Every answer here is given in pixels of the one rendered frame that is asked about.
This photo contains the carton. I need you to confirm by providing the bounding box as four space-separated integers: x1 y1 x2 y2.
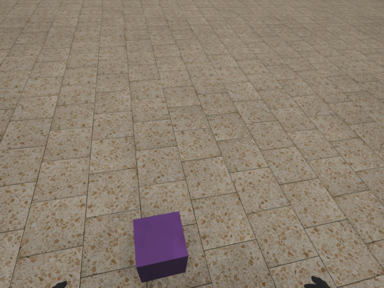
133 211 188 283

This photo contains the right robot hand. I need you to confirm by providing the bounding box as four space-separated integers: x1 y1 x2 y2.
304 276 330 288

